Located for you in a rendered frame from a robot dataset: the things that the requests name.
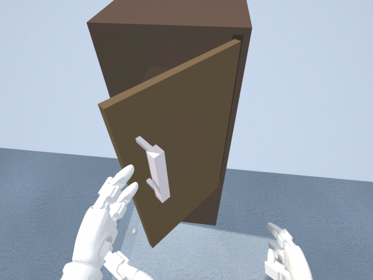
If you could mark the cupboard door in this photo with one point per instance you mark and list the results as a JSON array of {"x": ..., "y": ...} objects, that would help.
[{"x": 185, "y": 111}]

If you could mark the robot left hand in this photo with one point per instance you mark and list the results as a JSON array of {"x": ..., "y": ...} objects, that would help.
[{"x": 100, "y": 222}]

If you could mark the robot right hand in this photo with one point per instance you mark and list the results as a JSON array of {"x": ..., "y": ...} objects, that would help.
[{"x": 291, "y": 264}]

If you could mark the handle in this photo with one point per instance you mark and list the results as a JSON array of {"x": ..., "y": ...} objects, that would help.
[{"x": 158, "y": 169}]

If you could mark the left robot forearm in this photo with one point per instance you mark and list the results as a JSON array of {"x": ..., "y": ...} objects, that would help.
[{"x": 77, "y": 270}]

